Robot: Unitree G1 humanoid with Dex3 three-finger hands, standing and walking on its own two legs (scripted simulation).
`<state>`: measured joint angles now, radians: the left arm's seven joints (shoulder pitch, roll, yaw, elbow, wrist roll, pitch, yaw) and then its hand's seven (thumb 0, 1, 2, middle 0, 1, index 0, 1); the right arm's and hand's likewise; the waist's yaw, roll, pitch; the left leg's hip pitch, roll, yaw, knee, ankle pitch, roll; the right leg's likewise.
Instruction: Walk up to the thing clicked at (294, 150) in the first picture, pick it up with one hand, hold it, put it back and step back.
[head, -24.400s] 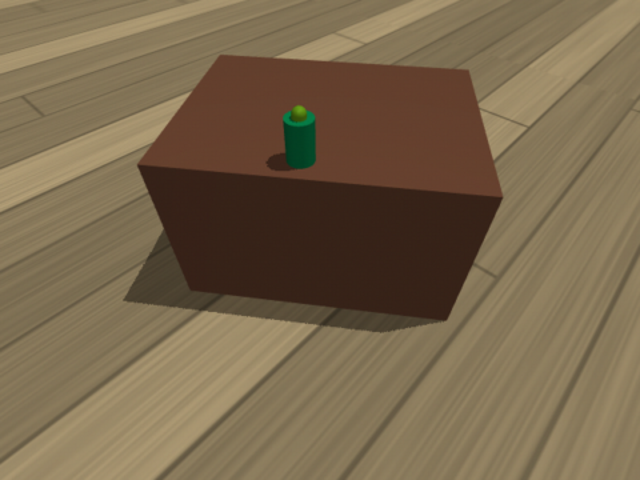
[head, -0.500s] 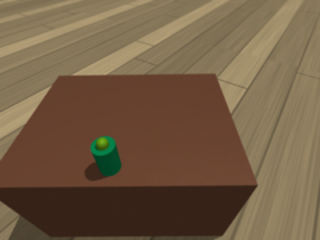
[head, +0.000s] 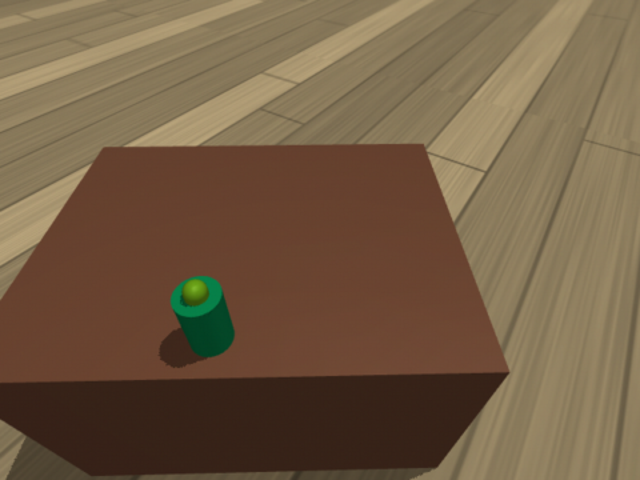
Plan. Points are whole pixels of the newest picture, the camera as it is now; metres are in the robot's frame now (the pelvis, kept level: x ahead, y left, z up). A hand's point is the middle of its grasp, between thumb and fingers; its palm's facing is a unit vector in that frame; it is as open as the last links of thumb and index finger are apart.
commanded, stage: home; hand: left
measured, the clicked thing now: (203, 312) +0.43 +0.22 -0.10
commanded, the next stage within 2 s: stand in 0.80 s
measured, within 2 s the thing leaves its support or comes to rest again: neither
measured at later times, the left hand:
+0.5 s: hand out of the picture +0.09 +0.26 -0.16, palm faces -0.03 -0.93 -0.36, open 17.5 cm
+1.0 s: hand out of the picture +0.09 +0.25 -0.16, palm faces -0.02 -0.94 -0.35, open 17.1 cm
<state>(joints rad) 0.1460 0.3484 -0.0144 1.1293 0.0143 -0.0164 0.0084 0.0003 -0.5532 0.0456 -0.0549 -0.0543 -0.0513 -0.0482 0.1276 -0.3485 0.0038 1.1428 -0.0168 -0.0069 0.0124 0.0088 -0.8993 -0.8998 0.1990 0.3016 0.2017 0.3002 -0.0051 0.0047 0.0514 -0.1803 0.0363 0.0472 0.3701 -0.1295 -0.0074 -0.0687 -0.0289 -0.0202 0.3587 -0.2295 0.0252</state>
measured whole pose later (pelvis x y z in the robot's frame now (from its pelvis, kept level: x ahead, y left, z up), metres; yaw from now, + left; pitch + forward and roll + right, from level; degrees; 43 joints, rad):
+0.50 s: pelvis +0.02 +0.00 +0.00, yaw +0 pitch -2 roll +0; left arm 0.12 0.35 -0.01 1.13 0.01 -0.01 0.01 0.00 -0.54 0.05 -0.06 -0.06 -0.05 -0.05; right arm 0.10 -0.35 0.00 1.15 -0.02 -0.01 0.01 0.01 -0.90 -0.90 0.20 0.30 0.20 0.30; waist 0.00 0.00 0.05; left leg -0.16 0.02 0.06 0.35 -0.15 0.00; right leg -0.04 -0.04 -0.01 0.33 -0.24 0.03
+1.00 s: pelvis +0.03 +0.00 +0.00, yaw +0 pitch -3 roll +0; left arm 0.13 0.35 0.00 1.11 0.01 -0.01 0.01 0.00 -0.50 0.09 -0.09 -0.10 -0.08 -0.09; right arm 0.09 -0.35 0.00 1.15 -0.01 -0.01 0.01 0.01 -0.90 -0.90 0.20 0.30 0.20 0.30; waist 0.00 0.00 0.05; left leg -0.15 0.03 0.05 0.34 -0.15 -0.01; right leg -0.03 -0.04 -0.02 0.31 -0.24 0.03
